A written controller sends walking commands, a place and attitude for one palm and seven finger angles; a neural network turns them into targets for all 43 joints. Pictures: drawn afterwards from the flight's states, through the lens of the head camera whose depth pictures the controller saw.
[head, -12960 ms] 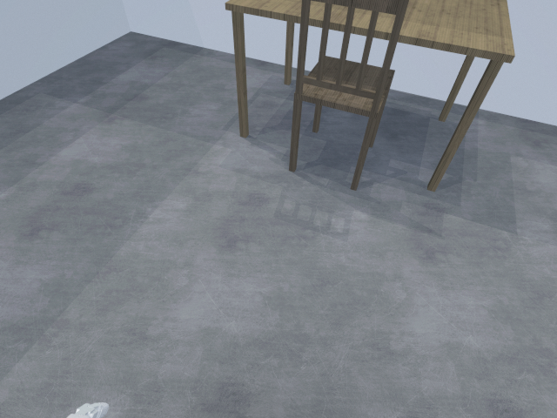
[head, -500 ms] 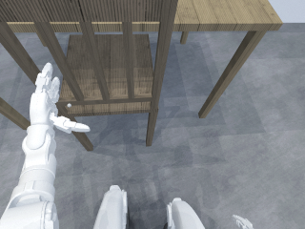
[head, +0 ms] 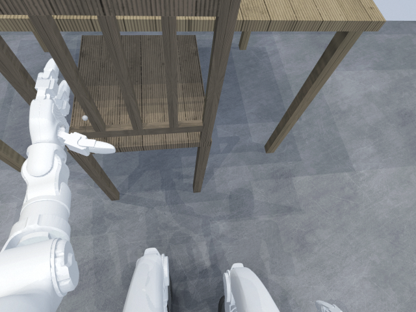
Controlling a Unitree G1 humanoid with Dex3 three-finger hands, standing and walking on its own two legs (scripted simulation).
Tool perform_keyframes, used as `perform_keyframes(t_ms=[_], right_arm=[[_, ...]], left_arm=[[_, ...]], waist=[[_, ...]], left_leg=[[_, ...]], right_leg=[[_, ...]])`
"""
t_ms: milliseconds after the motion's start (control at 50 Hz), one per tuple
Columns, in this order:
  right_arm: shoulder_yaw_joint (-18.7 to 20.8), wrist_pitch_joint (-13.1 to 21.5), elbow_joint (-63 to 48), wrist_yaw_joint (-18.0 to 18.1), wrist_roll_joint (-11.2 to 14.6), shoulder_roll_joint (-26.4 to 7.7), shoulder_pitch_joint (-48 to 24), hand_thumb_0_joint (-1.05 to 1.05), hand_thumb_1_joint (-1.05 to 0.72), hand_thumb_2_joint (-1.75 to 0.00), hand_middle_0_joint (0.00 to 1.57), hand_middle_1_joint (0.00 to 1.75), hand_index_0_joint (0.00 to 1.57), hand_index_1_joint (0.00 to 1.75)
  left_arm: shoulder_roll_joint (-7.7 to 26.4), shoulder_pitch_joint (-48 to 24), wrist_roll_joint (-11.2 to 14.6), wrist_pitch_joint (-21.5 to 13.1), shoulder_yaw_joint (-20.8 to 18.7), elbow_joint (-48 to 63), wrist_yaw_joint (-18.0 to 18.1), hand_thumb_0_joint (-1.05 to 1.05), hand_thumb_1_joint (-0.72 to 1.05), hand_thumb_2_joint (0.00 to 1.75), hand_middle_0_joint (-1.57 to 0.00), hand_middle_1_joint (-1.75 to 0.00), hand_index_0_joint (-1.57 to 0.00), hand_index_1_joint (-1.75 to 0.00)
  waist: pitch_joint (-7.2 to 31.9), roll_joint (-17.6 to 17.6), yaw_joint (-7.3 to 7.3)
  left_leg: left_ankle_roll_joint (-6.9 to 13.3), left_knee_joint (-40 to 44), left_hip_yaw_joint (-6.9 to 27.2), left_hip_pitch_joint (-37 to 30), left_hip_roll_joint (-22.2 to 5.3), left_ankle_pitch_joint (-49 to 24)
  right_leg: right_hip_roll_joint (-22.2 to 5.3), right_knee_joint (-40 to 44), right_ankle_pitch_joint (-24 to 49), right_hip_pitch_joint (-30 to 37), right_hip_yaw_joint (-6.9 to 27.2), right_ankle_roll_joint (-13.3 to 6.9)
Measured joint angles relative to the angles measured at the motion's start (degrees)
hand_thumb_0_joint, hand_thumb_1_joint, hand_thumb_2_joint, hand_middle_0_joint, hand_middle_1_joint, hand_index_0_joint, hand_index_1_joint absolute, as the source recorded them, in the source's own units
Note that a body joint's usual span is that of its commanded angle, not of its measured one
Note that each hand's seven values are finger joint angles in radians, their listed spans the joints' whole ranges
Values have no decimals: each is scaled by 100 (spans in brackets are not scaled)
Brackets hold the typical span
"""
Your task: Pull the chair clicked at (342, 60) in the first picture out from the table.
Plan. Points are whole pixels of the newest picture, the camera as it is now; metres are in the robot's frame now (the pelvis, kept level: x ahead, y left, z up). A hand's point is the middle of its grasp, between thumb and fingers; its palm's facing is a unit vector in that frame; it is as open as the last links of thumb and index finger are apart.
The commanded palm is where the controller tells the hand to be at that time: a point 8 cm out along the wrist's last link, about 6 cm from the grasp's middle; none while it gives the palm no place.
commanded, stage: push the fingers through the gap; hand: left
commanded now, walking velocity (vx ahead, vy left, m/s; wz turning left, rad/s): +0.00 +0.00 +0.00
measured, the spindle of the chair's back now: (126, 84) +0.53 +0.15 +0.06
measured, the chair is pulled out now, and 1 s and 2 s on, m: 0.00 0.00 0.02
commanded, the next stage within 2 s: hook a spindle and tug to test in 0.60 s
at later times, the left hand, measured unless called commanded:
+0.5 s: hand (86, 108) +0.48 +0.23 +0.03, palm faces +0.14 -0.99 -0.03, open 16.9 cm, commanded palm +0.46 +0.25 +0.04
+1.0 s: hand (93, 107) +0.48 +0.21 +0.04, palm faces +0.13 -0.99 -0.04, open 15.9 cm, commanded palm +0.46 +0.24 +0.04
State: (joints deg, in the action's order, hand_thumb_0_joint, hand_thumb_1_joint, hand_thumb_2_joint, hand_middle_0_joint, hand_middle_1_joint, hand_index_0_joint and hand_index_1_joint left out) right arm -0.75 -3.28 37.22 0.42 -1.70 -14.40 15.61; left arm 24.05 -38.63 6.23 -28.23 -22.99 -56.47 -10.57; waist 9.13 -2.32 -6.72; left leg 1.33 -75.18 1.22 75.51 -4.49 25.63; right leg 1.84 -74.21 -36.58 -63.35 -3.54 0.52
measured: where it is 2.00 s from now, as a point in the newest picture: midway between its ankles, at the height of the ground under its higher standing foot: outside the picture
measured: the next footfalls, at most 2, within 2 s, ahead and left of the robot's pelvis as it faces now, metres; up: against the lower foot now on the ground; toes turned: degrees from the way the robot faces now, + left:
none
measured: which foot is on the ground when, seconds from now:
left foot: down 0.00-1.00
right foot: down 0.00-1.00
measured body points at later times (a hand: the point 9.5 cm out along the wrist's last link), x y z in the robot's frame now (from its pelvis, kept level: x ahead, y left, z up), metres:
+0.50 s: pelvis +0.00 +0.00 +0.00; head +0.15 +0.03 +0.42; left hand +0.47 +0.28 +0.04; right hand +0.03 -0.26 -0.12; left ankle +0.08 +0.11 -0.61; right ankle -0.01 -0.13 -0.61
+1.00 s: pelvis +0.00 +0.00 +0.00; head +0.15 +0.03 +0.42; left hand +0.47 +0.27 +0.04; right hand +0.05 -0.27 -0.12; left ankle +0.08 +0.11 -0.61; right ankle -0.01 -0.13 -0.61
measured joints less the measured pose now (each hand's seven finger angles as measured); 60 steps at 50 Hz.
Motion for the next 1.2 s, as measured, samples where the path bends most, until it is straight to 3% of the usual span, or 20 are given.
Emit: perform_keyframes(t_ms=[260, 500, 800, 920, 1060, 1200], right_arm=[[-24, -120, 41, -41, -41, -7, 122, 1, -90, -90, 20, 30, 21, 30], [-32, -227, -5, -94, -18, 25, 252, 1, -90, -90, 20, 30, 21, 30], [-1, -177, -20, -94, -40, 0, 62, 1, -90, -90, 20, 30, 21, 30], [-10, -202, -63, -106, -51, -1, 31, 1, -90, -90, 20, 30, 21, 30], [-21, -243, -41, -116, -39, 29, 96, 1, -90, -90, 20, 30, 21, 30], [-25, -218, 16, -102, -10, 45, 175, 1, -90, -90, 20, 30, 21, 30]], left_arm=[[282, -598, -138, 113, -128, -388, 11, -1, -50, 30, -6, -8, -6, -8], [242, -309, -119, 136, -274, -156, -9, -1, -50, 30, -6, -8, -6, -8], [127, -438, -145, 54, 1, -319, 68, -1, -50, 30, -7, -11, -7, -11], [111, -486, -193, 48, -35, -320, 161, -1, -50, 30, -13, -29, -13, -29], [110, -388, -160, 47, -72, -217, 152, -1, -49, 30, -23, -61, -23, -62], [126, -285, -81, 58, -84, -218, 67, -1, -33, 37, -35, -99, -35, -99]], waist=[[-51, -32, -115], [-48, -39, -130], [-20, -11, -85], [-21, -17, -107], [-30, -37, -99], [-21, -38, -78]], left_leg=[[2, -121, 49, 258, -20, 11], [9, -20, -16, 129, -59, 21], [-10, -12, 54, 99, -6, 3], [-15, -44, 44, 147, -16, 5], [-28, -29, 29, 113, -34, 12], [-41, 8, 27, 46, -40, 14]], right_leg=[[30, -92, -6, -232, -35, -3], [59, 18, 29, -141, 35, 9], [27, 34, 15, -70, -38, -8], [34, -21, 5, -134, -24, -14], [50, -20, 3, -120, -4, -26], [57, 12, 3, -61, 0, -37]])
